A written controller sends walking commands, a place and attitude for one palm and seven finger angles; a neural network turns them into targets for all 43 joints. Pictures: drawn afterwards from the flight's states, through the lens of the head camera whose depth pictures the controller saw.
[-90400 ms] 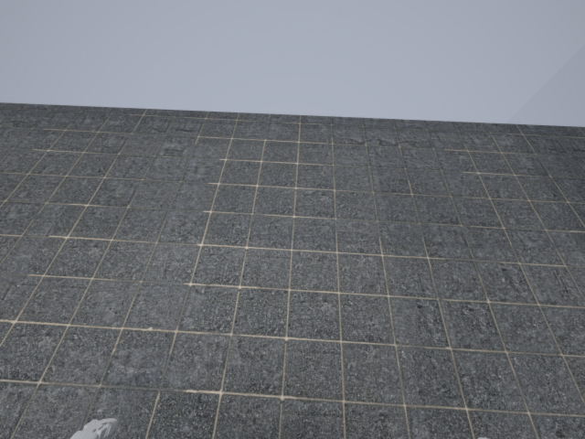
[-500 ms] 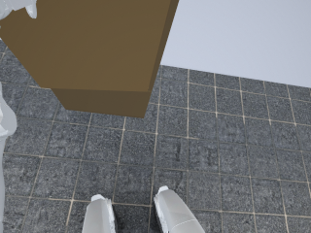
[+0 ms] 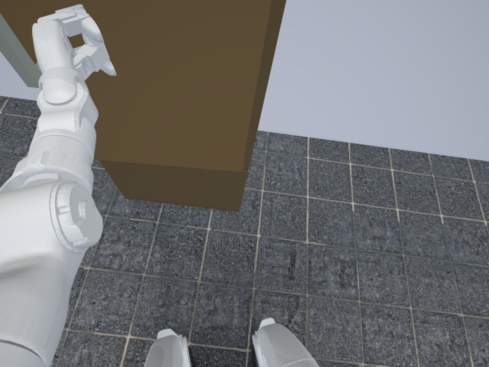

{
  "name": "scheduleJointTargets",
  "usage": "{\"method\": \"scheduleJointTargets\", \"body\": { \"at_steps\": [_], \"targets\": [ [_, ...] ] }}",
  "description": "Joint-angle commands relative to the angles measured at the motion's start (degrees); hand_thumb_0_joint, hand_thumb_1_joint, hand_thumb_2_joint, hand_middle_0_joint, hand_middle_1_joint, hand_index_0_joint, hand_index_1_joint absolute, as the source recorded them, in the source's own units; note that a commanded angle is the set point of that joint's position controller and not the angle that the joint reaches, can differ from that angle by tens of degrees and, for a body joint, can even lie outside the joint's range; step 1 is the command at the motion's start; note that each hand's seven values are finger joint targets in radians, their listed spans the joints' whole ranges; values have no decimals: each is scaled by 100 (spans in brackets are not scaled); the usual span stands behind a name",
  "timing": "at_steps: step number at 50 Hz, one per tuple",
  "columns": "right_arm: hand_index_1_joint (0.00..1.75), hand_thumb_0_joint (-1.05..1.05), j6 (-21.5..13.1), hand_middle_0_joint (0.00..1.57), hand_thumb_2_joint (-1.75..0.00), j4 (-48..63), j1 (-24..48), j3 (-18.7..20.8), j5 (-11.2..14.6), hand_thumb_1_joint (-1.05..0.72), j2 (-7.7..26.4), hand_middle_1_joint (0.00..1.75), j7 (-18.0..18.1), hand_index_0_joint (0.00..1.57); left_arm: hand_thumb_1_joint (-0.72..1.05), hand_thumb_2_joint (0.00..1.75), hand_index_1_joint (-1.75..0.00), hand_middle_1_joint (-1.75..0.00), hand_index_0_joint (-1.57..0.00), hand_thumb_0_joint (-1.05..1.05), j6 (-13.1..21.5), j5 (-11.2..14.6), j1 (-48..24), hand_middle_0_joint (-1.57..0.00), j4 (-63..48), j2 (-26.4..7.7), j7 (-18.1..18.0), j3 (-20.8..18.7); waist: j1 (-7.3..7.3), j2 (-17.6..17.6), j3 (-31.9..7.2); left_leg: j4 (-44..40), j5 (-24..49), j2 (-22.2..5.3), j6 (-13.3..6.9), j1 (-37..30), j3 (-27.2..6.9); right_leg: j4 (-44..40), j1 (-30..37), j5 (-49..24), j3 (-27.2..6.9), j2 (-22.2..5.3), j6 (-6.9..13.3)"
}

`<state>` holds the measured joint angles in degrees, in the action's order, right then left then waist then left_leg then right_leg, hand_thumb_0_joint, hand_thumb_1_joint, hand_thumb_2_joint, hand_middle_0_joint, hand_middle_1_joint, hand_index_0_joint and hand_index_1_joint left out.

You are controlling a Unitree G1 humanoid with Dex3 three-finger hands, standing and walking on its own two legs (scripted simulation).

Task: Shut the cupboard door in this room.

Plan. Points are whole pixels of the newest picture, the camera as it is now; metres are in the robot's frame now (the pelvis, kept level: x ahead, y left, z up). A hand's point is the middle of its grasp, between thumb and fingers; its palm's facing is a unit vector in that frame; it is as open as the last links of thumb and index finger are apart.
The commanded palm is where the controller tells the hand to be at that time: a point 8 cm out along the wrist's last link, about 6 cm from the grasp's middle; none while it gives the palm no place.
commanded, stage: pull the fist back off the door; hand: left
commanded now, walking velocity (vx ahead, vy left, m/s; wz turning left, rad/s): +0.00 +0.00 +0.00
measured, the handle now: (12, 33) +0.64 +0.25 +0.11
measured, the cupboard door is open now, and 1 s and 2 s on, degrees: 3 3 3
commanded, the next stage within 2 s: draw the hand back to the body in 0.44 s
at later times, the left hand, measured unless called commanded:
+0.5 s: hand (103, 90) +0.52 +0.12 +0.11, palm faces +0.12 -0.99 -0.04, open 3.1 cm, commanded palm +0.49 +0.17 +0.11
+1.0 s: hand (22, 151) +0.40 +0.18 +0.16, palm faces +0.15 -0.99 -0.03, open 3.1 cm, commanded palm +0.35 +0.23 +0.17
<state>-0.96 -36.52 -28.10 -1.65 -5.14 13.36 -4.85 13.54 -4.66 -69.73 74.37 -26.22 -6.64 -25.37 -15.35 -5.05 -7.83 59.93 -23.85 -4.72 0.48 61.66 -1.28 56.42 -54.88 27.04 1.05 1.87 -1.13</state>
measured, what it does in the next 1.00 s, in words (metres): stands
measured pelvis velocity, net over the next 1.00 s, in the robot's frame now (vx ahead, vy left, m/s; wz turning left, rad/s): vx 0.01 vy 0.00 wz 0.03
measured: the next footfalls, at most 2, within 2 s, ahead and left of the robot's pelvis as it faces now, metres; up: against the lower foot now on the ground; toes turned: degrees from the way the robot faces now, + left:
none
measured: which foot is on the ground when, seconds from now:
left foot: down 0.00-1.00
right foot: down 0.00-1.00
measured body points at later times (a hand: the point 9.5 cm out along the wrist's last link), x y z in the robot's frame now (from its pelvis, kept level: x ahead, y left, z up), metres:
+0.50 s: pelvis +0.01 -0.01 +0.01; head +0.11 -0.01 +0.45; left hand +0.50 +0.17 +0.12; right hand +0.04 -0.29 -0.10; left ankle +0.03 +0.12 -0.66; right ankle -0.01 -0.14 -0.66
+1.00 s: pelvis +0.01 +0.00 +0.04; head +0.03 -0.01 +0.49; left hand +0.38 +0.23 +0.16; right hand +0.10 -0.26 -0.07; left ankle +0.03 +0.12 -0.66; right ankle -0.01 -0.14 -0.66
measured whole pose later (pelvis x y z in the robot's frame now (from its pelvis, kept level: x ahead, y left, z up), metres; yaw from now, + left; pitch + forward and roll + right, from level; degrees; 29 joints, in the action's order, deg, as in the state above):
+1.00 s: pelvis +0.01 +0.00 +0.04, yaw +2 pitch +8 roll -1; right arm -0.7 -35.6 -20.1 0.9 2.1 14.9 1.1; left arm 14.5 8.9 -22.8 33.1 -13.7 2.4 -12.9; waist -2.8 -3.0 -6.4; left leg 45.6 -20.3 -3.2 0.6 33.5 0.6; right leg 43.4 -27.8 23.8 -0.2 0.3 -1.1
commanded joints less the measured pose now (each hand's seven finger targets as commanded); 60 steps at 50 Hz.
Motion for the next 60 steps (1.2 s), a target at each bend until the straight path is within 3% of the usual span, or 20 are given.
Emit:
{"method": "scheduleJointTargets", "body": {
  "at_steps": [1,2,5,8,11,14,18,22,25,28,31,33,35,38,42,47,53,54,58,60],
  "targets": [
    [30,0,-24,20,-90,221,-1176,438,8,-90,1056,30,50,20,90,90,-150,-150,-130,0,874,3,-1764,-130,-1294,-1461,-30,-142,257,-39,-2639,-504,2170,305,-216,-2536,14,-744,1366,-2526,138,226,135],
    [30,0,6,20,-90,249,-1137,463,28,-90,1061,30,53,20,90,90,-150,-150,-130,0,894,10,-1397,-130,-1218,-1454,34,-142,334,69,-2573,-542,2124,323,-222,-2426,81,-786,1557,-2646,97,218,134],
    [30,0,65,20,-90,302,-1057,533,129,-90,1048,30,60,20,90,90,-150,-150,-130,0,859,250,-1025,-130,-1282,-688,358,389,304,290,-2398,-685,1974,400,-233,-2466,219,-961,1859,-2892,43,205,115],
    [30,0,107,20,-90,271,-932,592,244,-90,1093,30,151,20,90,90,-150,-150,-130,0,838,614,-1226,-130,-1518,-622,584,368,272,518,-2265,-786,1657,422,-241,-2466,226,-1104,1903,-2716,-10,190,62],
    [30,0,41,20,-90,158,-750,627,276,-90,1043,30,229,20,90,90,-150,-150,-130,0,1143,839,-1666,-130,-2186,-429,609,473,283,83,-2511,-738,1788,420,-222,-2975,179,-1063,1707,-2671,-15,173,83],
    [30,0,-37,20,-90,17,-599,636,251,-90,965,30,245,20,90,90,-150,-150,-130,0,1516,747,-1947,-130,-2690,-110,506,854,267,-407,-2715,-607,2015,392,-176,-3517,58,-893,1325,-2553,35,160,124],
    [30,0,-29,20,-90,-40,-489,657,261,-90,1001,30,252,20,90,90,-150,-150,-130,0,1556,607,-1389,-130,-2605,-219,377,784,421,-492,-2969,-580,2367,384,-136,-3736,11,-750,1341,-2721,84,125,157],
    [30,0,89,20,-90,-27,-417,611,290,-90,1016,30,279,20,90,90,-150,-150,-130,0,1081,519,-1266,-130,-1739,-193,262,799,333,71,-2288,-713,1922,400,-160,-3194,41,-884,1284,-2480,92,100,105],
    [30,0,124,20,-90,147,-353,558,290,-90,1038,30,325,20,90,90,-150,-150,-130,0,970,626,-1107,-130,-1720,-517,187,411,483,287,-2319,-818,1875,441,-187,-2984,90,-930,1666,-2572,37,100,109],
    [30,0,71,20,-90,203,-246,531,287,-90,987,30,326,20,90,90,-150,-150,-130,0,1146,672,-1338,-130,-1848,-402,213,503,377,359,-2292,-776,1781,430,-198,-2882,128,-950,1648,-2568,-16,80,67],
    [30,0,87,20,-90,412,-218,568,301,-90,987,30,333,20,90,90,-150,-150,-130,0,1425,661,-489,-130,-2490,-865,354,85,838,175,-3045,-883,2347,432,-164,-3336,159,-811,2275,-3107,-21,97,135],
    [30,0,87,20,-90,566,-112,574,361,-90,930,30,311,20,90,90,-150,-150,-130,0,1445,727,166,-130,-3007,-537,527,318,1001,-47,-3239,-946,2651,440,-145,-3707,224,-862,2466,-3366,17,130,157],
    [30,0,110,20,-90,669,-75,598,431,-90,910,30,316,20,90,90,-150,-150,-130,0,1227,873,996,-130,-3315,-229,708,510,1077,94,-3128,-1068,2761,443,-163,-3863,267,-1008,2699,-3534,53,163,162],
    [30,0,129,20,-90,774,126,600,610,-90,908,30,413,20,90,90,-150,-150,-130,0,781,1261,1577,-130,-3922,-89,906,563,1071,805,-2409,-1414,2298,423,-223,-3626,361,-1393,3029,-3551,66,176,77],
    [30,0,11,20,-90,756,463,544,702,-90,851,30,575,20,90,90,-150,-150,-130,0,452,1459,1723,-130,-4647,121,956,848,1060,567,-1500,-1738,1706,433,-241,-3765,365,-1765,2913,-2860,76,171,63],
    [30,0,-246,20,-90,750,854,475,707,-90,778,30,660,20,90,90,-150,-150,-130,0,549,1372,2213,-130,-5674,257,914,1167,1208,-220,-1407,-1974,1606,408,-184,-4452,232,-1848,2767,-2224,149,155,168],
    [30,0,-413,20,-90,978,1487,356,829,-90,788,30,760,20,90,90,-135,-135,-116,0,41,1687,3414,-116,-6123,191,1182,1036,1475,363,-980,-2391,1206,429,-170,-4384,201,-2108,3125,-1822,209,92,155],
    [30,0,-291,20,-90,1139,1650,388,808,-90,667,30,837,20,90,90,-132,-132,-113,0,51,1103,3713,-113,-6708,-11,817,1380,1428,352,-907,-2622,1211,492,-181,-4680,314,-2447,3265,-1798,-15,-29,170],
    [30,0,-145,20,-90,1215,1988,279,813,-90,652,30,985,20,90,90,-120,-120,-102,0,-254,986,4497,-102,-7137,-68,397,1181,1465,738,-375,-2971,1114,457,-200,-4780,288,-2831,3467,-1614,51,-54,132],
    [30,0,-148,20,-90,1231,2102,258,810,-90,636,30,1027,20,90,90,-114,-114,-97,0,-337,967,4726,-97,-7485,-53,311,1223,1482,539,-197,-3134,1086,439,-198,-4932,276,-3004,3642,-1501,39,-72,161]
  ]
}}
